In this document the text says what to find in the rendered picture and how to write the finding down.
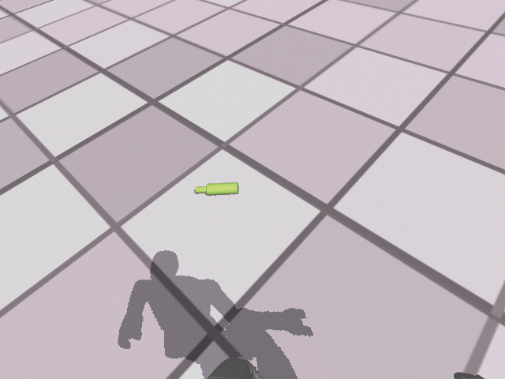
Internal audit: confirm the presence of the bottle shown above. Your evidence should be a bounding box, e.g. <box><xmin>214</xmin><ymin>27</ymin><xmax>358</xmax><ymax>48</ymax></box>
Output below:
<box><xmin>196</xmin><ymin>182</ymin><xmax>239</xmax><ymax>195</ymax></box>

